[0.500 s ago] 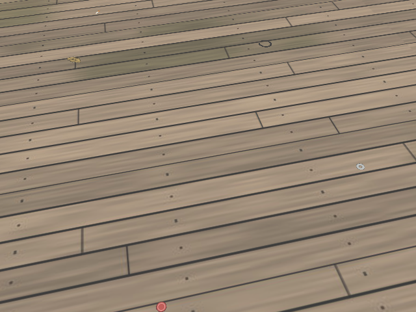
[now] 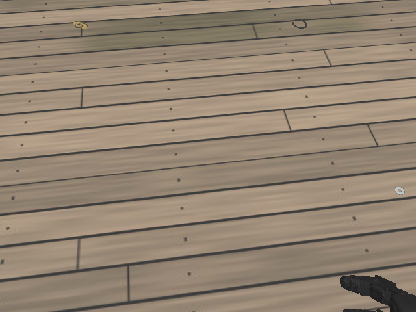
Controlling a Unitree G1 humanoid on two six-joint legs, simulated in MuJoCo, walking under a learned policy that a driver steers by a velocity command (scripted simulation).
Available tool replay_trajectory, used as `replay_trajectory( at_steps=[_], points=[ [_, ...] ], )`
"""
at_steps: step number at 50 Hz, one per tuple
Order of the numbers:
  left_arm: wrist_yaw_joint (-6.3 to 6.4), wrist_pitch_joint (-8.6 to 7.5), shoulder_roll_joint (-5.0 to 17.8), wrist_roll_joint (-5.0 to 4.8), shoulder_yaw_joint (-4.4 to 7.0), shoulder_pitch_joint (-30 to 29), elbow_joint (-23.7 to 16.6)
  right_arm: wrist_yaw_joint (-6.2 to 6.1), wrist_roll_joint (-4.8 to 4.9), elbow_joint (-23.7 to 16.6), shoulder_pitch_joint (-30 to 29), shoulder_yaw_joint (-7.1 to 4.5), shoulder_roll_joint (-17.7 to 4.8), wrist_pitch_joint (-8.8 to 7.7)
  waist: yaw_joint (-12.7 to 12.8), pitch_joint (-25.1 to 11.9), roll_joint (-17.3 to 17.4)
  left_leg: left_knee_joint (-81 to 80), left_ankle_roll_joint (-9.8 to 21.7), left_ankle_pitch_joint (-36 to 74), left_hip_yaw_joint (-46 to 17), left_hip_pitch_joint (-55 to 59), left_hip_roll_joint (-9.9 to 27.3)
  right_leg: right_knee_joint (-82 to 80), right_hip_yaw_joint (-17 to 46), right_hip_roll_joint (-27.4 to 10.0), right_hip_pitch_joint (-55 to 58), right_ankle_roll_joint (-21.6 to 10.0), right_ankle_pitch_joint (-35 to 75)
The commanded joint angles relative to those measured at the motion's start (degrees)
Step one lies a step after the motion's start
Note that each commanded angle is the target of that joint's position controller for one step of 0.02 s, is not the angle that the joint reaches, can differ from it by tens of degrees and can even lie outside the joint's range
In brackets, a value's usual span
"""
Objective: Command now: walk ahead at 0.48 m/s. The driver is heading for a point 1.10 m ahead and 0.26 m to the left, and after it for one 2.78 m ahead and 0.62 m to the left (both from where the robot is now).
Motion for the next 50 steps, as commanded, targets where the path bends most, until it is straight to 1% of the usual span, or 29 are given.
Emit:
replay_trajectory(
  at_steps=[1, 2, 4, 6, 8, 9, 11, 13, 15, 17, 20, 22, 23, 24, 25, 26, 27, 28, 29, 30, 31, 34, 39, 44, 46, 47, 48, 49, 50],
  points=[
    [-0.11, -3.34, 5.0, -1.94, -0.25, -1.7, -5.8, -0.19, -1.55, 5.6, 26.4, -2.75, -9.7, 0.04, -13.3, -25.8, 12.5, -7.7, 13.1, -6.3, -30.8, 52.5, 21.1, 39.7, 7.5, 3.7, -36.6, -2.7, -6.5],
    [0.15, -4.22, 7.1, -2.72, 0.50, -7.7, -8.2, -0.29, -1.52, 5.1, 21.4, -2.40, -9.5, -0.54, -11.8, -16.3, 8.8, -10.6, 12.1, -0.5, -25.5, 42.4, 19.8, 35.6, 7.0, 1.5, -38.5, -3.4, -4.3],
    [1.02, -4.46, 5.9, -1.29, 1.01, -11.8, -8.9, -0.20, -1.47, 5.5, 17.1, -1.41, -6.6, -1.96, -8.5, -7.3, 3.9, -14.5, 10.5, 6.0, -19.4, 29.5, 16.1, 27.5, 4.1, -1.1, -37.4, -3.3, -0.1],
    [1.08, -3.32, 1.7, -0.90, 0.68, -9.1, -8.3, -0.41, -1.18, 6.4, 16.4, -0.83, -5.0, -2.39, -5.4, -6.2, 4.0, -18.0, 11.1, 4.2, -17.8, 23.3, 15.0, 23.3, 3.0, -2.6, -34.5, -3.1, 3.5],
    [0.81, -2.80, 0.2, -0.68, 0.53, -10.7, -9.6, -1.18, -0.69, 7.4, 17.5, -1.04, -6.4, -2.29, -4.3, -4.4, 4.2, -21.4, 12.4, 1.9, -18.0, 19.4, 16.4, 19.2, 2.1, -4.2, -35.5, -2.7, 6.3],
    [0.52, -3.15, 0.8, -0.52, 0.68, -13.5, -11.1, -1.93, -0.39, 8.1, 18.4, -0.77, -6.0, -2.26, -4.2, -3.0, 4.2, -22.6, 11.9, 0.2, -17.3, 18.7, 16.4, 16.2, 2.7, -5.2, -37.8, -2.6, 9.8],
    [-0.15, -4.45, 2.5, -0.11, 1.03, -19.9, -13.4, -3.38, -0.07, 8.5, 19.5, -0.51, -6.4, -2.22, -5.1, 0.7, 4.2, -25.1, 10.2, -5.9, -12.3, 14.0, 11.7, 1.0, 0.4, -4.0, -36.8, -2.5, 23.7],
    [-1.11, -5.42, 1.2, 1.00, 0.55, -24.2, -14.3, -4.03, -0.29, 9.0, 21.1, -0.40, -6.8, -1.77, -6.7, 0.9, 5.1, -25.2, 9.1, -10.6, -8.9, 7.8, 8.6, -11.2, -2.2, -0.1, -26.8, -2.4, 39.0],
    [-1.73, -5.24, 2.2, 0.61, 0.52, -27.0, -16.0, -4.16, 0.02, 10.2, 23.7, -0.81, -8.4, -1.93, -7.2, 1.5, 5.7, -25.9, 8.7, -13.7, -10.5, 9.0, 10.5, -16.1, -1.0, 0.7, -24.3, -2.8, 44.5],
    [-1.95, -4.80, 3.7, 0.23, 0.58, -29.5, -17.6, -4.45, 1.02, 11.4, 26.0, -0.96, -8.1, -1.65, -7.4, 2.6, 4.5, -23.5, 7.7, -15.2, -11.0, 15.0, 12.3, -19.9, 0.7, 0.1, -27.3, -3.8, 44.3],
    [-2.45, -5.06, 5.0, 0.41, 1.00, -28.0, -17.6, -4.93, 0.49, 12.3, 29.5, -1.42, -8.6, -0.36, -6.3, 0.3, 1.6, -14.1, 6.9, -6.9, -11.3, 24.6, 13.6, -21.6, 1.3, 0.7, -28.3, -4.9, 37.7],
    [-2.09, -5.39, 7.0, 0.94, 2.30, -16.6, -14.2, -4.09, -0.54, 11.9, 29.1, -1.28, -8.5, 0.52, -0.6, -6.4, 0.2, 2.9, 5.3, 7.5, -9.4, 23.6, 9.7, -23.3, -1.6, 3.7, -14.1, -6.9, 36.5],
    [-1.79, -5.23, 9.2, 2.28, 2.85, -4.5, -11.3, -3.48, -1.31, 10.2, 27.3, -0.28, -6.1, 0.51, 4.6, -14.6, -3.6, 22.6, 3.1, -3.3, -7.1, 10.0, 5.0, -17.2, 4.3, -3.9, 5.5, -11.2, 48.6],
    [-2.15, -4.69, 9.7, 2.93, 2.07, -0.3, -10.5, -3.25, -0.84, 11.6, 35.2, 1.66, 0.3, 0.07, 1.8, -22.4, -13.3, 42.7, 1.0, -48.2, -9.7, -7.4, -1.7, -10.9, 18.4, -17.0, 23.2, -18.1, 65.5],
    [-2.26, -3.73, 9.8, 0.97, 2.62, 2.2, -9.8, -3.25, 1.72, 12.4, 38.4, 1.20, -3.5, -0.13, 2.8, -27.4, -8.7, 50.0, 0.7, -49.6, -14.6, -14.0, -0.5, -14.3, 25.6, -20.6, 25.2, -21.9, 47.9],
    [-1.69, -3.13, 9.6, 0.00, 2.87, -1.3, -10.4, -3.64, 3.20, 9.8, 32.6, 0.31, -6.8, -0.24, 1.9, -22.8, -4.6, 49.8, 0.8, -44.0, -13.1, -18.5, 3.1, -20.7, 27.2, -20.1, 18.5, -20.7, 26.6],
    [-1.27, -3.05, 7.3, 0.15, 1.95, -7.7, -11.9, -4.20, 3.14, 7.5, 25.6, -0.51, -9.4, 0.19, 0.9, -15.6, 1.2, 48.0, 0.0, -39.0, -10.7, -18.8, 5.9, -26.0, 25.0, -18.4, 7.8, -18.5, 20.1],
    [-1.26, -3.26, 6.4, 0.87, 1.29, -12.2, -12.8, -4.56, 2.01, 6.9, 24.1, -0.95, -9.0, 1.11, -1.4, -12.1, 2.8, 46.8, -0.8, -36.2, -10.3, -15.8, 7.8, -29.3, 23.8, -18.5, -1.9, -17.8, 18.6],
    [-1.43, -3.50, 6.0, 1.55, 1.08, -14.9, -12.9, -4.57, 1.05, 7.2, 25.3, -0.90, -7.0, 2.18, -3.9, -10.0, 2.7, 44.5, -1.3, -34.7, -11.1, -11.5, 9.7, -32.0, 21.5, -17.2, -9.8, -16.9, 16.4],
    [-1.62, -3.65, 5.1, 1.82, 0.93, -16.5, -12.7, -4.45, 0.80, 7.5, 26.5, -0.76, -4.8, 3.13, -5.5, -7.9, 1.2, 41.2, -1.3, -34.2, -11.4, -8.9, 10.9, -34.4, 17.6, -15.4, -15.3, -15.4, 14.1],
    [-1.60, -3.82, 5.2, 1.88, 0.97, -16.8, -12.4, -4.48, 0.88, 7.0, 26.1, -0.60, -3.4, 3.75, -6.1, -6.3, -0.1, 38.5, -1.4, -33.4, -11.0, -7.9, 11.4, -36.5, 13.7, -14.1, -18.9, -14.4, 14.1],
    [-0.25, -4.08, 7.9, 1.82, 1.97, -13.7, -10.8, -4.42, 0.01, 4.3, 21.0, -1.03, -4.3, 4.00, -5.2, -5.9, 0.5, 30.7, -1.4, -25.0, -10.2, -10.6, 11.9, -38.5, 5.4, -12.7, -17.5, -13.8, 20.7],
    [1.19, -3.03, 9.1, 0.96, 2.60, -10.2, -9.7, -2.85, 0.27, 0.8, 11.4, -0.53, -3.1, 3.34, -2.5, -5.2, 0.6, 13.8, -0.7, -12.5, -6.1, -10.2, 10.2, -38.2, -4.8, -10.4, -11.9, -10.4, 23.5],
    [1.00, -1.39, 11.0, -0.25, 3.45, -6.4, -8.4, -1.37, 0.38, -3.7, 4.7, -0.63, -4.7, 4.10, -1.0, -2.4, -0.5, 7.9, 1.5, -19.2, -2.9, -11.3, 8.6, -33.9, -7.6, -13.8, -3.7, -8.0, 22.6],
    [1.02, -0.61, 12.4, -0.60, 3.95, -7.9, -9.1, -0.92, 0.32, -4.5, 6.8, -1.34, -6.3, 4.23, -3.4, -3.9, -1.7, 6.6, 3.5, -24.6, 0.1, -6.2, 5.9, -27.1, -9.6, -14.3, -2.3, -6.4, 34.6],
    [1.12, -0.12, 12.5, -0.69, 3.94, -9.4, -9.6, -0.83, 0.37, -3.2, 12.8, -2.43, -7.8, 4.20, -7.1, -7.2, -1.0, 4.0, 4.9, -23.6, 2.5, 2.7, 3.0, -18.1, -12.3, -12.6, -3.9, -4.8, 44.2],
    [1.24, 0.18, 10.9, 0.02, 3.28, -8.4, -10.2, -1.30, 0.76, -0.3, 22.7, -4.72, -11.9, 4.28, -11.0, -12.6, 1.6, 2.8, 7.0, -22.5, 1.9, 17.5, 0.2, -4.2, -14.5, -9.6, -10.1, -2.5, 46.6],
    [1.13, -0.27, 8.0, 2.41, 1.98, -7.7, -12.4, -2.49, 1.25, 0.7, 30.2, -6.77, -19.1, 4.76, -12.1, -16.9, 14.1, 0.0, 11.9, -20.7, -19.2, 31.8, 13.0, 17.3, -15.6, -5.5, -26.3, 0.9, 22.1],
    [0.27, -2.66, 3.2, 1.75, 0.43, -5.7, -15.2, -2.10, 0.76, -1.3, 28.2, -6.50, -22.1, 4.05, -7.6, -24.4, 21.9, -11.9, 22.3, -32.2, -50.1, 45.8, 22.9, 32.5, -4.2, 5.5, -46.1, 2.9, -10.0]
  ],
)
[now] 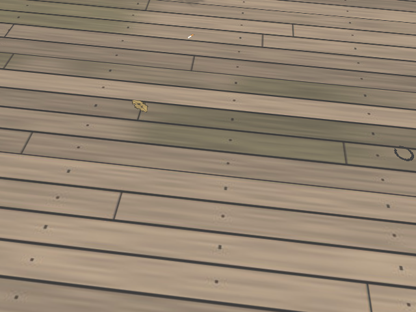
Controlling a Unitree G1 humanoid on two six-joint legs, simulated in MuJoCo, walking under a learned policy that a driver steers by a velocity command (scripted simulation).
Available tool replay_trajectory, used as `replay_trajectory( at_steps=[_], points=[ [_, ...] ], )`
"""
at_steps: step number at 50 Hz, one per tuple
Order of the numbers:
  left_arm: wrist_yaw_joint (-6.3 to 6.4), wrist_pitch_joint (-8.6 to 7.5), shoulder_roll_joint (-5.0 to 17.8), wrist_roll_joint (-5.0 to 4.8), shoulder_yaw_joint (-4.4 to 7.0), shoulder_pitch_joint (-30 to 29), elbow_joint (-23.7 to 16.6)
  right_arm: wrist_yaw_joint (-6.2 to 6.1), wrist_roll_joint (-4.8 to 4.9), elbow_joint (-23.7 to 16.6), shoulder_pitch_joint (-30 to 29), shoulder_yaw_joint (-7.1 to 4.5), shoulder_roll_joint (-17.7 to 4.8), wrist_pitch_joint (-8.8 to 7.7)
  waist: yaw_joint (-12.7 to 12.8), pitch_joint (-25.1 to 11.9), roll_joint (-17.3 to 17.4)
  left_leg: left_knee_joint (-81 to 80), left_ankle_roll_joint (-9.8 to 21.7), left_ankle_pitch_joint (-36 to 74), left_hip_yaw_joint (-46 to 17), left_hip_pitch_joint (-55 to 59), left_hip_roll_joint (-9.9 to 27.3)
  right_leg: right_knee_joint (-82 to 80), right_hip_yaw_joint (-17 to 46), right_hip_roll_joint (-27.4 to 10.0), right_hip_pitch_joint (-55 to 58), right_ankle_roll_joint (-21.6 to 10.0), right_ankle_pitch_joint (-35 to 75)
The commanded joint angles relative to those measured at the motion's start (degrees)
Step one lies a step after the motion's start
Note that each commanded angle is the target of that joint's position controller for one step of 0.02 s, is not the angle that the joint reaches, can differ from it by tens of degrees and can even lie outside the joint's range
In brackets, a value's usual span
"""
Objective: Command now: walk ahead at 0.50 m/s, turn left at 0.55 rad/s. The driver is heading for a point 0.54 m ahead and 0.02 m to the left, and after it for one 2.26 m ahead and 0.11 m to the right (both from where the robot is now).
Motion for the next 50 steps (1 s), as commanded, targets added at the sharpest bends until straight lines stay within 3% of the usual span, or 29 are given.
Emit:
replay_trajectory(
  at_steps=[1, 2, 3, 4, 5, 7, 10, 14, 17, 20, 22, 23, 24, 25, 26, 27, 28, 29, 30, 32, 34, 39, 42, 45, 47, 48, 49, 50],
  points=[
    [-1.13, -4.77, 6.2, -1.64, 0.06, -4.7, -8.5, -0.17, -0.50, 0.5, 21.0, -3.59, -14.0, -0.84, -8.7, -16.7, 9.9, -22.8, 16.1, -7.5, -46.1, 48.5, 18.7, 37.6, 14.0, 6.0, -43.1, -2.4, -5.1],
    [-1.38, -5.75, 6.8, -2.48, 0.21, -7.4, -9.3, -0.31, -0.72, 0.2, 18.8, -2.83, -10.9, -1.43, -7.7, -11.3, 8.0, -21.3, 13.5, -3.3, -37.4, 43.8, 16.6, 35.3, 13.6, 3.5, -45.7, -4.3, 0.3],
    [-0.93, -5.84, 6.4, -1.46, 0.31, -7.1, -8.3, -0.26, -0.75, -1.0, 14.3, -2.25, -9.2, -1.66, -5.2, -7.8, 2.4, -21.0, 11.6, 2.7, -30.7, 35.4, 14.1, 30.5, 13.8, 0.9, -41.8, -4.6, 4.9],
    [-0.49, -5.33, 7.1, -0.16, 0.96, -6.8, -7.7, -0.43, -1.00, -2.4, 10.2, -1.67, -7.3, -1.62, -2.9, -6.0, 2.1, -21.6, 10.5, 8.4, -25.7, 27.8, 12.3, 25.1, 14.1, -0.8, -36.7, -4.3, 7.6],
    [-0.52, -4.47, 7.0, 0.15, 1.18, -6.4, -7.8, -0.68, -1.44, -3.4, 8.4, -1.33, -6.4, -1.57, -1.4, -5.2, 3.0, -23.1, 10.3, 11.5, -23.7, 23.3, 11.0, 22.7, 14.4, -1.4, -32.6, -4.0, 9.1],
    [-0.53, -3.28, 5.6, 0.55, 1.23, -6.9, -8.6, -1.34, -1.14, -3.6, 9.2, -1.58, -7.6, -1.84, -0.6, -4.6, 2.4, -24.7, 10.9, 16.6, -21.1, 20.2, 9.7, 17.7, 13.5, -0.3, -30.7, -2.5, 11.9],
    [-0.47, -2.91, 3.9, 0.94, 0.82, -13.1, -11.0, -2.61, -0.55, -2.9, 12.7, -2.10, -9.3, -1.90, -2.0, -2.4, 1.9, -25.3, 9.9, 19.2, -18.2, 19.5, 8.0, 5.5, 13.0, 1.7, -32.4, -0.7, 20.9],
    [-1.70, -3.49, 1.7, 0.21, -0.34, -19.4, -12.6, -3.14, -0.53, -1.3, 16.0, -1.61, -7.8, -1.81, -5.0, -0.8, 4.5, -26.1, 6.7, 13.1, -14.6, 18.3, 5.8, -9.5, 11.4, 4.2, -27.1, -1.5, 34.7],
    [-2.37, -3.96, 2.8, -0.22, -0.49, -22.8, -14.2, -2.96, -0.50, 0.6, 18.9, -1.49, -7.7, -1.95, -6.5, 0.9, 4.9, -24.8, 6.4, 12.0, -16.5, 22.7, 8.0, -13.1, 11.9, 4.5, -27.6, -3.0, 35.4],
    [-3.04, -4.61, 4.4, -0.17, -0.32, -23.2, -15.2, -3.37, -0.64, 1.7, 20.3, -1.68, -8.2, -1.27, -6.1, 1.4, 5.3, -21.0, 5.9, 17.7, -18.9, 30.4, 11.1, -15.4, 12.0, 4.7, -29.7, -5.2, 28.7],
    [-3.10, -4.93, 5.9, -0.15, 0.25, -19.1, -14.5, -3.54, -0.78, 1.5, 19.4, -1.86, -9.0, -0.73, -3.7, -0.6, 6.5, -16.1, 4.7, 30.5, -18.5, 32.7, 10.9, -16.4, 10.0, 6.6, -23.6, -7.0, 23.8],
    [-2.90, -5.05, 7.4, 0.08, 1.09, -12.7, -12.8, -3.45, -0.89, 1.1, 18.1, -1.59, -8.8, -0.53, -0.4, -4.7, 6.3, -9.5, 3.7, 39.3, -16.5, 31.9, 8.4, -17.5, 8.6, 7.8, -14.3, -8.7, 25.3],
    [-2.69, -5.05, 9.5, 0.78, 1.82, -3.2, -10.9, -3.23, -1.36, -0.1, 16.6, -0.81, -7.5, -0.56, 3.9, -12.2, 4.9, 2.4, 2.1, 36.1, -14.5, 24.7, 5.6, -14.3, 13.6, 2.6, 1.4, -12.0, 27.9],
    [-2.40, -4.61, 13.9, 1.43, 3.22, 5.8, -9.4, -2.92, -1.07, -0.4, 23.2, 0.44, -3.3, -1.28, 3.8, -21.5, -7.0, 24.2, -2.4, 15.7, -10.3, 4.1, -2.6, -14.8, 34.9, -10.1, 24.6, -20.5, 22.2],
    [-2.80, -3.99, 10.8, -0.21, 2.43, 7.9, -7.6, -2.68, -0.54, 0.5, 24.9, 0.94, -3.2, -2.06, 3.9, -23.8, -16.3, 35.5, -3.5, -20.9, -11.8, -7.6, -6.5, -23.1, 52.1, -16.0, 30.1, -23.7, 13.4],
    [-2.73, -3.71, 7.4, -1.32, 1.30, 4.3, -8.2, -2.37, 0.38, -0.5, 20.0, -0.12, -7.9, -2.64, 4.2, -14.4, -10.1, 39.9, -2.9, -19.3, -13.8, -13.8, -2.7, -24.9, 48.1, -14.4, 23.5, -20.8, 5.0],
    [-2.47, -3.20, 5.9, -0.81, 0.75, -0.1, -9.4, -2.25, 0.57, -1.9, 14.8, -0.07, -8.3, -2.94, 3.3, -7.9, -4.9, 38.5, -2.5, -14.1, -11.1, -14.2, 0.5, -26.5, 40.3, -12.2, 14.6, -18.6, 5.4],
    [-2.57, -3.02, 5.0, -0.10, 0.28, -3.3, -9.7, -2.29, -0.21, -2.8, 11.7, -0.10, -7.6, -3.04, 1.5, -2.7, -1.9, 34.1, -2.6, -10.3, -9.2, -13.0, 2.8, -28.8, 35.1, -9.9, 5.9, -17.7, 9.9],
    [-2.67, -3.23, 3.6, 0.51, -0.29, -4.9, -10.0, -2.45, -0.95, -2.7, 11.7, -0.47, -7.3, -2.71, -0.2, -1.5, -2.3, 30.4, -2.7, -7.8, -9.0, -10.1, 4.8, -30.3, 31.5, -7.9, 1.3, -16.7, 14.5],
    [-2.80, -3.39, 3.9, 0.52, -0.35, -5.0, -9.5, -2.48, -0.88, -2.2, 14.2, -0.12, -4.9, -1.99, -2.0, -1.6, -4.4, 26.6, -3.3, -6.1, -8.0, -6.3, 6.1, -32.7, 27.2, -6.1, -3.2, -17.0, 19.9],
    [-2.50, -3.63, 5.7, 0.14, 0.07, -3.9, -8.7, -2.67, -1.21, -3.1, 12.4, 0.23, -3.9, -1.68, -2.2, -0.9, -4.4, 21.8, -4.5, -3.2, -6.9, -7.7, 6.9, -34.5, 23.5, -5.9, -4.3, -17.7, 25.4],
    [-1.47, -2.75, 7.5, -0.71, 0.51, 0.0, -7.0, -2.19, -1.32, -5.6, 2.6, 1.18, -2.1, -2.29, 0.6, 0.1, -3.3, 2.9, -5.7, 13.2, -4.2, -6.3, 5.6, -35.2, 15.2, -2.6, -3.5, -15.0, 31.2],
    [-1.39, -2.18, 8.1, -1.19, 0.52, 4.0, -5.4, -1.46, -0.67, -7.2, -2.9, 1.48, -2.0, -2.59, 2.9, 1.2, -3.5, -3.6, -5.7, 16.8, -3.1, -4.7, 3.9, -34.4, 14.8, -3.5, -0.6, -14.5, 29.2],
    [-1.25, -1.10, 8.1, -1.46, 0.54, 6.6, -4.0, -0.52, -0.42, -9.3, -7.0, 1.34, -3.0, -3.12, 3.2, 2.6, -3.8, -7.7, -4.5, 12.6, -3.8, -5.7, 2.9, -31.1, 17.4, -6.3, 4.8, -14.0, 30.5],
    [-0.91, -0.40, 9.2, -1.51, 0.93, 6.1, -4.0, -0.16, -0.47, -9.2, -4.9, 0.74, -4.7, -3.69, 1.0, 1.6, -4.9, -10.1, -3.5, 8.5, -4.0, -1.4, 1.8, -27.6, 19.3, -7.5, 6.8, -13.0, 33.8],
    [-0.78, -0.16, 9.9, -1.56, 1.06, 4.7, -4.3, -0.27, -0.62, -8.2, -0.8, 0.06, -6.1, -3.94, -1.9, -0.6, -5.2, -11.9, -2.6, 7.7, -3.0, 5.2, 0.6, -23.3, 18.8, -6.6, 6.1, -12.1, 40.0],
    [-0.76, -0.13, 8.8, -1.30, 0.62, 4.1, -4.7, -0.73, -0.98, -5.8, 7.4, -1.32, -8.8, -4.07, -5.7, -6.0, -4.3, -12.0, -1.0, 8.7, -2.8, 17.8, 0.6, -14.4, 16.9, -3.6, 2.8, -10.5, 44.0],
    [-0.82, -0.41, 5.6, -0.10, -0.63, 3.2, -6.6, -1.42, -2.08, -4.2, 18.1, -2.61, -13.1, -4.02, -10.1, -15.1, 0.6, -8.9, 2.7, 10.9, -12.2, 35.5, 10.4, 2.4, 14.1, 0.4, -8.3, -8.2, 32.3]
  ],
)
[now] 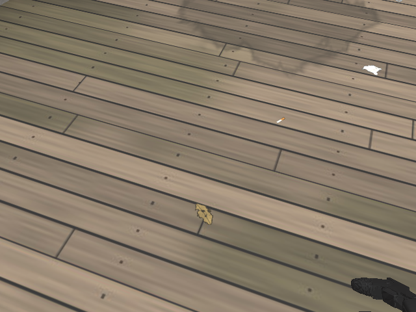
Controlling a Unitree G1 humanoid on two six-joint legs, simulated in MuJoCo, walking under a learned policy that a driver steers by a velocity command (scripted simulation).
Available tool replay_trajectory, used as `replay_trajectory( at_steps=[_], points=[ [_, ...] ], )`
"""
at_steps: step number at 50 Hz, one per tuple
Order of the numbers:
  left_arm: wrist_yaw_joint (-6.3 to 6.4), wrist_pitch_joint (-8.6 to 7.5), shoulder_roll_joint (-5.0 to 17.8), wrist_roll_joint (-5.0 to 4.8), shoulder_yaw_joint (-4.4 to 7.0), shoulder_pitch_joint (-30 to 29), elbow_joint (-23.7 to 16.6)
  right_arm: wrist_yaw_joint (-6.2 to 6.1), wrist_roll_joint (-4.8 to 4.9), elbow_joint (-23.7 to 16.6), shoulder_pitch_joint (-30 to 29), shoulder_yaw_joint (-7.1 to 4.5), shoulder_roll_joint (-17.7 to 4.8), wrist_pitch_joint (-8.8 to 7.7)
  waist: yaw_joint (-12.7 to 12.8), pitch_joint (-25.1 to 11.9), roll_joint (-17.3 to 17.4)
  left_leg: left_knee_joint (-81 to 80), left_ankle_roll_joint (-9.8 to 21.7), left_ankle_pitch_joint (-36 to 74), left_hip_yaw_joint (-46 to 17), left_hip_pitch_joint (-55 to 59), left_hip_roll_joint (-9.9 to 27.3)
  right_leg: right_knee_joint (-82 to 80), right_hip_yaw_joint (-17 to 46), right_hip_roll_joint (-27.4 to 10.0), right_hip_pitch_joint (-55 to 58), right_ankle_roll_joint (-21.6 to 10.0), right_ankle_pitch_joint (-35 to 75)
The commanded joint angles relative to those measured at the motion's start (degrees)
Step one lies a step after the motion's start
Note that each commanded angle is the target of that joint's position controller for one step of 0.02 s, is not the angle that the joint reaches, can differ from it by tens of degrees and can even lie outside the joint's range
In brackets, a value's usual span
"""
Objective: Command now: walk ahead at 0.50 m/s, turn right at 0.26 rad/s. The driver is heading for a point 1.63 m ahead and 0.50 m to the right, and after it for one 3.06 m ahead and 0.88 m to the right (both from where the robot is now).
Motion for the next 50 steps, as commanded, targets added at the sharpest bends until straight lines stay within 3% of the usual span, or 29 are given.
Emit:
replay_trajectory(
  at_steps=[1, 2, 3, 4, 5, 7, 8, 11, 16, 19, 22, 24, 25, 26, 27, 28, 29, 30, 31, 32, 33, 36, 41, 44, 46, 49, 50],
  points=[
    [-0.01, -1.76, -1.0, 0.49, -1.45, 4.4, -5.7, -0.96, -1.08, 2.8, 24.5, -5.94, -18.3, 0.16, -10.2, -23.2, 15.7, -2.9, 14.0, -6.4, -33.6, 52.9, 23.6, 41.5, 0.0, 1.7, -36.4, -1.3, -3.8],
    [-0.09, -2.41, 5.0, -0.90, -0.03, 2.2, -4.7, -1.04, -0.75, 2.5, 25.2, -4.57, -12.5, 0.48, -12.3, -22.7, 11.8, -7.1, 13.4, -14.3, -38.3, 50.5, 22.8, 49.1, 6.5, -0.5, -42.0, -1.3, -8.7],
    [-0.08, -2.55, 8.1, -1.82, 1.02, -3.0, -6.4, -1.28, -0.50, 2.2, 21.4, -3.67, -10.1, 0.41, -12.0, -13.6, 8.9, -8.5, 10.7, -13.7, -29.5, 43.3, 20.8, 51.0, 5.9, -2.9, -45.5, -1.6, -4.0],
    [0.19, -2.35, 7.5, -1.52, 1.08, -5.8, -6.9, -1.31, -0.60, 1.9, 17.4, -3.14, -8.7, 0.28, -10.4, -9.1, 5.6, -10.3, 9.4, -10.2, -23.1, 35.6, 18.6, 49.5, 4.7, -5.4, -44.1, -1.4, 0.8],
    [0.37, -1.87, 7.0, -0.77, 1.38, -7.1, -7.2, -1.10, -0.74, 2.0, 14.1, -2.68, -6.9, 0.11, -8.7, -5.2, 4.7, -12.8, 8.7, -7.3, -18.2, 28.8, 16.6, 46.8, 4.5, -6.8, -42.2, -1.2, 4.0],
    [0.30, -0.18, 4.6, -0.86, 1.50, -5.0, -7.0, -0.88, -1.17, 2.5, 10.9, -2.50, -5.5, -0.55, -5.6, -2.6, 6.2, -17.0, 8.1, -4.5, -11.4, 21.2, 14.6, 44.2, 4.8, -8.5, -36.8, -0.9, 7.5],
    [0.23, 0.51, 3.4, -0.92, 1.40, -5.1, -7.3, -0.90, -1.09, 2.9, 10.3, -2.68, -5.8, -0.85, -4.9, -1.6, 5.6, -18.3, 8.4, -2.3, -8.9, 19.4, 14.6, 43.4, 4.6, -8.8, -36.6, -0.6, 8.3],
    [0.16, 1.55, 2.7, -0.35, 1.56, -8.0, -9.3, -1.50, -1.41, 4.3, 10.7, -3.42, -7.5, -1.23, -4.3, 0.3, 3.2, -20.2, 8.8, 2.9, -2.6, 18.9, 14.8, 38.8, 5.3, -9.2, -40.0, 0.2, 14.4],
    [-1.62, 0.99, 1.4, 0.00, 0.86, -16.4, -12.3, -2.46, -1.06, 5.8, 12.6, -4.11, -9.8, -0.46, -6.9, 2.6, 1.9, -20.8, 6.8, 4.7, 7.0, 20.9, 13.0, 22.8, 1.2, -7.9, -38.5, -0.3, 27.4],
    [-2.54, 1.03, 1.5, 0.02, 0.59, -21.6, -14.9, -2.62, -0.24, 7.0, 15.3, -4.67, -11.2, 0.48, -8.8, 4.2, 1.4, -19.4, 6.2, 5.5, 9.1, 26.2, 14.6, 17.3, -1.1, -7.2, -39.5, -1.5, 25.9],
    [-3.30, 1.20, 2.8, 0.01, 1.05, -23.2, -17.0, -2.69, 0.71, 7.7, 16.0, -5.26, -12.7, 1.79, -8.1, 4.1, 2.5, -14.3, 4.7, 15.6, 10.8, 31.9, 16.2, 14.6, -3.7, -5.2, -38.5, -3.8, 18.9],
    [-3.34, 1.45, 5.1, -0.07, 2.38, -18.1, -16.8, -2.95, 1.17, 7.3, 14.7, -5.68, -14.4, 2.67, -4.4, -0.1, 4.4, -4.1, 3.2, 35.2, 12.6, 33.0, 15.7, 14.4, -7.4, -0.9, -29.6, -6.3, 13.1],
    [-3.08, 1.47, 7.4, -0.32, 3.87, -10.1, -14.9, -3.03, 1.44, 7.1, 13.6, -5.55, -14.4, 3.18, 0.3, -4.2, 3.7, 6.8, 1.7, 39.3, 14.3, 30.5, 13.7, 10.9, -8.8, 2.1, -18.7, -8.1, 15.3],
    [-2.08, 1.84, 12.1, -0.41, 6.16, -0.1, -12.2, -3.23, 0.65, 6.5, 14.4, -4.86, -12.8, 3.02, 4.5, -9.5, 0.3, 22.4, -1.0, 29.0, 14.8, 19.4, 11.4, 9.3, -3.4, 1.3, -1.4, -10.7, 17.8],
    [-1.30, 1.86, 19.7, -1.02, 7.58, 0.2, -11.9, -2.59, -1.94, 3.2, 19.2, -2.27, -4.5, 1.69, -1.4, -12.8, -16.3, 44.3, -5.2, -21.8, 12.5, -7.7, 1.0, 5.4, 27.2, -13.9, 18.1, -20.5, 12.1],
    [-1.62, 0.87, 16.9, -0.26, 6.26, 1.5, -14.3, -1.86, -0.05, 2.3, 15.4, -1.92, -6.4, -0.90, 0.9, -22.5, -11.5, 53.1, -4.8, -32.6, -2.8, -15.6, -3.4, -5.3, 47.9, -20.0, 23.5, -25.2, 3.5],
    [-1.89, 0.01, 12.8, 0.32, 5.05, 0.2, -13.9, -1.28, 2.39, 0.6, 9.1, -2.80, -9.7, -2.28, 2.5, -15.7, -7.3, 53.3, -3.1, -27.7, -5.0, -21.3, -0.4, -7.0, 40.9, -18.9, 20.3, -21.8, 6.8],
    [-1.80, -0.50, 10.9, 0.10, 4.49, -2.6, -14.1, -1.41, 2.11, 0.3, 7.9, -2.43, -9.1, -2.99, 0.5, -10.6, -4.7, 49.0, -1.9, -22.8, -4.8, -20.6, 2.1, -6.4, 33.6, -16.6, 12.7, -19.7, 10.7],
    [-1.70, -0.59, 8.5, 0.05, 3.77, -7.1, -15.0, -1.87, 0.48, 1.1, 8.0, -2.71, -9.4, -3.05, -2.1, -6.8, -1.9, 43.8, -1.9, -19.6, -4.8, -16.6, 4.1, -6.5, 27.6, -14.3, 4.0, -18.0, 16.5],
    [-1.45, -0.66, 6.8, 0.71, 3.13, -10.2, -16.2, -2.01, -0.34, 1.5, 9.1, -3.29, -10.3, -2.46, -4.5, -5.6, -2.7, 40.3, -2.1, -17.5, -5.3, -11.6, 5.5, -7.4, 23.8, -12.8, -2.5, -17.3, 21.9],
    [-1.27, -0.65, 6.5, 1.03, 2.99, -11.3, -16.9, -1.90, -0.58, 1.6, 9.8, -3.49, -10.3, -1.64, -5.6, -4.9, -2.9, 38.2, -2.5, -16.6, -5.3, -8.8, 5.7, -8.7, 22.4, -11.8, -6.1, -17.2, 24.2],
    [-0.24, -0.97, 8.4, 0.55, 3.43, -10.0, -16.7, -1.94, -1.22, 0.8, 8.5, -2.92, -7.7, -0.09, -6.2, -3.0, -2.0, 29.5, -4.9, -11.7, -3.4, -7.8, 4.9, -10.6, 16.8, -10.2, -11.5, -17.2, 30.7],
    [0.66, -0.83, 8.2, 0.27, 3.20, -5.6, -14.7, -0.85, -0.72, -1.0, -0.5, -1.39, -4.9, -0.24, -1.9, -0.6, -4.6, 9.2, -5.7, 8.7, -1.5, -3.2, 2.2, -11.1, 9.7, -6.3, -13.9, -12.8, 25.8],
    [0.44, -0.83, 8.6, 0.09, 3.18, -2.5, -13.0, -0.18, 0.04, -2.4, -4.4, -1.46, -6.0, -0.65, -0.1, 1.1, -5.1, 4.5, -4.5, 9.9, -1.9, -3.8, 1.5, -10.0, 12.1, -8.7, -10.0, -12.5, 22.1],
    [0.52, -0.54, 8.6, 0.06, 3.20, -1.2, -12.1, 0.30, -0.03, -3.2, -5.8, -1.68, -7.0, -1.07, 0.2, 1.8, -5.2, 2.1, -3.0, 6.2, -2.1, -6.0, 1.2, -7.4, 14.1, -10.9, -4.9, -12.2, 23.6],
    [0.81, 0.20, 9.3, 0.26, 3.46, -1.4, -11.5, 0.63, -0.01, -2.8, -2.5, -2.22, -8.3, -1.59, -2.1, 1.1, -7.2, 0.0, -0.4, -0.7, -0.8, -2.4, -0.1, -3.0, 15.5, -12.5, -0.3, -10.7, 33.1],
    [0.86, 0.41, 9.1, 0.22, 3.29, -2.5, -11.8, 0.45, -0.20, -1.5, 2.4, -2.94, -9.4, -1.75, -5.0, -1.6, -7.1, -2.0, 1.0, -0.4, 0.9, 4.5, -1.7, 2.1, 13.9, -10.6, -0.3, -9.5, 42.2]
  ],
)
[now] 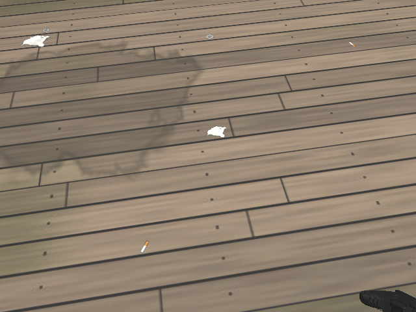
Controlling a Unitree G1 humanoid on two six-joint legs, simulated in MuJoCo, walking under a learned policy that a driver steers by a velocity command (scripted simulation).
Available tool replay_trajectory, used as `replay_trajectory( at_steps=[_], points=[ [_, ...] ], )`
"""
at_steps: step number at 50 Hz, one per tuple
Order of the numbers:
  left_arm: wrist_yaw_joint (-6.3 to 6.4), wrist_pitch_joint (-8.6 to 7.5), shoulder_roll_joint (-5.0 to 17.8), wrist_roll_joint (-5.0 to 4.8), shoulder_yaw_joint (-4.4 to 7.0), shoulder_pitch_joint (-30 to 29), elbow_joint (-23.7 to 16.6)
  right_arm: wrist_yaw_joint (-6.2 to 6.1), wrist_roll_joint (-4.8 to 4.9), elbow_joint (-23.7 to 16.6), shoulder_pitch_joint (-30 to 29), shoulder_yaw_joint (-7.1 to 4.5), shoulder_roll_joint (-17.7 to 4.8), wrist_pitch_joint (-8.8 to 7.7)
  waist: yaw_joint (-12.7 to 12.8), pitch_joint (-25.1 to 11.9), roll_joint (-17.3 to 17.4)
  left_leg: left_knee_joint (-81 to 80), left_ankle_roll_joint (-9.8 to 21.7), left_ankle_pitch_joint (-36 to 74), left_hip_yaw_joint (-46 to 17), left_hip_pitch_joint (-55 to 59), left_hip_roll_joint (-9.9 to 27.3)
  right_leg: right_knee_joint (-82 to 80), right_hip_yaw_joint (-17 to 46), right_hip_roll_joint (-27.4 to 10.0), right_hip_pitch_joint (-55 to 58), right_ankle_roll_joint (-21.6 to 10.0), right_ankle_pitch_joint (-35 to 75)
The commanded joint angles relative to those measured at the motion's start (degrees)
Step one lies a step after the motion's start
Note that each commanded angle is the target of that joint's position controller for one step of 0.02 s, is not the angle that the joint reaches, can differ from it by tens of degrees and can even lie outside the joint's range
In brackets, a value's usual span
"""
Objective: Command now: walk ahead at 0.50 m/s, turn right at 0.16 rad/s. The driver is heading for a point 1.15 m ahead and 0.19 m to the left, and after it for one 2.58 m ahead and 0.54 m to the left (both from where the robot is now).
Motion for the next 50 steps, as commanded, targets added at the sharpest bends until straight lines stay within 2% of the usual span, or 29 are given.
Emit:
replay_trajectory(
  at_steps=[1, 2, 3, 4, 5, 6, 7, 8, 11, 14, 18, 21, 23, 25, 26, 27, 28, 29, 30, 31, 32, 33, 34, 35, 37, 39, 45, 48, 50],
  points=[
    [0.34, 0.03, 7.5, 0.32, 1.54, -0.8, -2.9, -0.37, -0.55, -1.2, 9.1, -3.70, -10.3, -1.44, -7.9, -7.5, -7.1, -0.2, 5.0, 0.1, -0.6, 18.7, 1.4, 13.7, 5.0, -11.6, -3.5, -4.9, 43.1],
    [0.49, -0.21, 4.8, 1.48, 0.41, 1.1, -4.1, -0.54, -1.15, -0.2, 18.5, -4.57, -14.1, -1.38, -10.2, -16.6, 0.7, 2.0, 10.1, 1.0, -14.1, 36.8, 12.1, 31.6, 1.4, -6.1, -16.1, -2.3, 27.7],
    [0.22, -1.21, 1.2, -0.08, -0.59, 8.0, -4.0, 0.04, -0.68, 2.3, 22.3, -5.09, -15.5, -0.73, -7.7, -21.2, 17.7, -6.5, 17.4, -13.9, -39.4, 50.7, 21.3, 48.0, 0.0, 1.5, -35.6, 1.1, -8.8],
    [0.04, -1.67, 6.7, -0.91, 0.28, 3.8, -3.7, 0.09, 0.94, 2.0, 21.5, -3.71, -10.3, -0.51, -9.9, -15.7, 10.1, -9.9, 15.3, -26.0, -40.8, 48.4, 20.2, 53.2, 3.8, -1.9, -42.7, 0.9, -9.3],
    [-0.15, -1.92, 8.5, -1.21, 0.75, -2.6, -5.3, -0.23, 0.82, 1.3, 17.4, -2.99, -8.3, -0.13, -9.9, -7.9, 5.1, -11.0, 12.9, -24.9, -32.4, 40.7, 18.4, 52.9, 1.6, -4.6, -45.1, 0.6, -3.8],
    [-0.10, -2.09, 7.9, -0.51, 0.59, -5.8, -6.0, -0.34, -0.02, 0.6, 14.1, -2.55, -7.7, 0.23, -8.5, -3.8, 0.9, -12.3, 12.0, -18.8, -26.7, 33.1, 16.2, 50.3, -0.5, -7.1, -43.4, 0.7, 0.7],
    [-0.14, -2.11, 7.2, 0.24, 0.77, -6.8, -6.3, -0.35, -0.55, 0.5, 12.1, -2.15, -6.6, 0.31, -7.0, -1.4, 0.5, -13.7, 12.0, -13.2, -22.9, 27.8, 14.4, 46.8, -1.1, -8.8, -41.5, 1.0, 3.6],
    [-0.26, -1.91, 6.4, 0.33, 0.83, -5.7, -6.1, -0.42, -1.02, 0.5, 11.3, -1.80, -5.9, 0.17, -5.5, -1.4, 2.0, -14.8, 11.7, -9.1, -20.1, 24.7, 12.9, 44.7, -1.2, -10.1, -38.4, 1.2, 5.3],
    [-0.21, -1.15, 4.0, 0.40, 0.32, -5.1, -6.0, -0.65, -0.25, 1.6, 11.9, -1.99, -6.9, -0.24, -4.3, -1.1, 3.1, -17.7, 12.7, -1.3, -14.2, 21.4, 11.7, 38.8, -2.9, -11.2, -37.1, 2.6, 7.2],
    [-0.22, -1.25, 2.8, 0.76, -0.29, -10.4, -7.6, -1.34, 0.06, 2.7, 13.4, -2.50, -8.8, 0.18, -5.5, 0.1, 1.6, -19.4, 12.3, 3.6, -9.5, 21.5, 10.8, 28.9, -4.0, -11.7, -38.9, 3.9, 15.8],
    [-1.06, -1.94, 1.6, 0.35, -0.95, -17.7, -9.1, -1.71, 0.76, 4.3, 16.9, -2.55, -9.7, 0.92, -8.3, 1.5, 1.7, -19.3, 10.2, 3.8, -4.4, 21.9, 8.7, 15.5, -6.2, -9.5, -34.9, 3.9, 26.9],
    [-1.90, -2.32, 2.0, -0.14, -0.98, -22.2, -10.7, -1.75, 1.03, 6.0, 20.0, -2.60, -10.1, 1.70, -9.8, 2.9, 1.9, -17.8, 9.9, 3.2, -5.1, 26.0, 10.8, 11.0, -6.5, -8.3, -35.1, 3.1, 27.0],
    [-2.54, -2.62, 2.8, -0.20, -0.80, -23.6, -11.7, -1.97, 1.16, 6.7, 20.6, -2.82, -10.6, 2.40, -9.3, 3.3, 2.4, -15.6, 9.2, 5.6, -5.9, 29.9, 12.8, 8.9, -6.3, -7.8, -35.5, 1.7, 23.3],
    [-2.81, -2.83, 4.3, -0.04, -0.20, -20.9, -11.3, -2.29, 1.21, 6.9, 19.7, -3.17, -11.6, 2.99, -6.9, 1.6, 3.3, -11.5, 8.0, 13.9, -5.7, 32.2, 13.4, 7.2, -7.2, -6.5, -30.8, 0.0, 19.3],
    [-2.66, -2.88, 5.7, 0.23, 0.59, -15.9, -10.0, -2.46, 1.33, 6.8, 18.5, -3.21, -11.9, 3.26, -3.7, -1.4, 3.4, -5.7, 7.0, 22.9, -4.0, 31.8, 12.1, 5.4, -8.9, -4.8, -23.2, -1.3, 19.4],
    [-2.18, -2.79, 8.4, 0.49, 1.98, -7.2, -7.3, -2.60, 1.01, 6.5, 18.3, -2.64, -10.6, 3.41, 0.2, -7.3, 2.3, 4.6, 5.3, 25.4, -1.7, 27.8, 9.2, 5.8, -8.8, -5.0, -10.0, -3.2, 21.1],
    [-1.48, -2.46, 12.8, 1.11, 3.11, 3.4, -5.6, -2.74, -0.69, 4.8, 18.6, -1.25, -7.3, 3.19, 3.6, -16.4, -5.1, 23.2, 3.1, 7.9, 0.9, 15.6, 5.5, 8.2, 4.1, -16.5, 7.8, -7.2, 24.0],
    [-1.90, -2.25, 15.7, 0.98, 3.45, 4.3, -4.5, -2.16, -0.09, 4.4, 26.1, 0.45, -1.4, 1.91, -0.9, -22.5, -20.3, 40.5, 0.3, -31.5, -1.1, -5.9, -4.4, 1.3, 30.6, -27.1, 23.6, -15.8, 11.1],
    [-1.91, -2.11, 10.0, 0.32, 2.04, 4.0, -5.0, -1.69, 1.03, 5.0, 21.9, -0.89, -7.8, 0.92, 1.8, -19.4, -13.3, 46.1, 0.9, -33.2, -6.8, -12.5, -1.3, -2.5, 32.3, -25.6, 21.5, -14.0, 2.7],
    [-1.73, -2.14, 8.4, 0.27, 1.30, 0.0, -5.4, -1.35, 2.03, 3.2, 16.2, -1.55, -9.8, 0.31, 1.3, -11.1, -10.3, 46.1, 1.5, -27.9, -5.3, -15.5, 1.3, -3.9, 24.2, -23.8, 14.0, -11.8, 4.4],
    [-1.74, -2.10, 7.8, 0.63, 0.96, -3.7, -5.7, -1.55, 1.65, 2.7, 13.4, -1.41, -9.1, 0.16, -0.4, -6.7, -5.6, 43.6, 1.2, -22.7, -3.8, -13.8, 3.8, -5.3, 18.4, -21.6, 6.0, -10.9, 10.2],
    [-1.94, -2.17, 6.4, 1.04, 0.60, -6.3, -5.9, -1.68, 0.74, 2.5, 12.4, -1.63, -8.7, 0.38, -2.1, -3.5, -4.6, 40.4, 0.7, -19.6, -3.5, -11.7, 5.3, -7.1, 14.3, -19.7, -0.3, -10.7, 15.4],
    [-1.99, -2.44, 5.5, 1.50, 0.31, -7.7, -5.9, -1.64, 0.64, 2.8, 13.8, -1.71, -8.0, 0.93, -4.0, -3.2, -6.1, 38.9, 0.4, -17.5, -4.0, -8.2, 6.6, -8.8, 11.6, -18.5, -4.3, -10.5, 18.4],
    [-2.03, -2.80, 5.0, 1.36, 0.33, -8.3, -5.6, -1.65, 0.89, 3.5, 15.3, -1.55, -6.8, 1.65, -5.0, -3.1, -6.7, 37.6, -0.1, -16.5, -4.0, -6.3, 7.1, -10.5, 9.2, -18.0, -6.3, -10.6, 19.3],
    [-1.89, -3.67, 5.7, 1.15, 0.63, -8.2, -4.4, -1.90, 1.00, 3.7, 15.2, -1.31, -5.4, 2.97, -5.7, -1.6, -6.4, 35.2, -1.1, -13.9, -3.9, -6.7, 7.5, -13.1, 4.5, -17.9, -9.1, -10.9, 21.6],
    [-1.37, -3.94, 6.7, 1.63, 1.00, -7.0, -3.0, -2.06, 0.88, 2.7, 11.9, -1.34, -5.1, 3.43, -4.9, 0.3, -5.1, 31.0, -1.9, -8.7, -5.2, -9.9, 7.4, -14.7, 0.7, -18.0, -9.1, -10.6, 23.1],
    [-0.34, -3.59, 8.0, 1.39, 1.16, -4.8, -0.5, -0.76, 0.77, 0.0, 2.9, -0.88, -3.4, 2.77, -1.5, 2.9, -4.4, 13.6, -1.3, 7.2, -2.4, -8.9, 4.9, -15.9, -10.2, -16.4, -5.9, -6.9, 25.8],
    [-0.11, -2.66, 8.6, 0.90, 1.45, -2.0, 1.5, 0.19, 0.89, -2.5, -1.5, -0.52, -2.8, 2.75, 0.3, 4.5, -3.8, 9.0, -0.1, 5.6, -1.0, -11.2, 4.3, -14.2, -12.2, -18.4, 0.7, -6.4, 27.9],
    [0.06, -1.69, 9.1, 0.48, 1.72, -1.4, 2.3, 0.93, 0.89, -4.2, -3.2, -0.59, -3.1, 2.79, 0.4, 4.8, -4.1, 7.3, 1.1, 0.7, 0.5, -12.5, 3.5, -11.3, -13.0, -19.9, 5.4, -5.7, 32.7]
  ],
)
Velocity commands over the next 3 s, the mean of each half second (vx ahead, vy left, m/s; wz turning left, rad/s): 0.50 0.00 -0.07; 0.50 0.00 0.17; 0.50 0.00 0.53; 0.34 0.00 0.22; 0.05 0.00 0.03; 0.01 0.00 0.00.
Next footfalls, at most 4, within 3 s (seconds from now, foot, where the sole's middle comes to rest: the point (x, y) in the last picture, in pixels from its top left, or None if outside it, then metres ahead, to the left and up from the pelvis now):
0.02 left None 0.18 0.12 -0.77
0.54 right None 0.47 -0.13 -0.77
1.10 left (203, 229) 0.76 0.13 -0.77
1.58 right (232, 149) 1.14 0.04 -0.77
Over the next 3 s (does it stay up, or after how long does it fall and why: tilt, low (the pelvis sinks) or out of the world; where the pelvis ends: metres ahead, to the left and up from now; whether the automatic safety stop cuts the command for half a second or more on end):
stays up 1.09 0.16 0.00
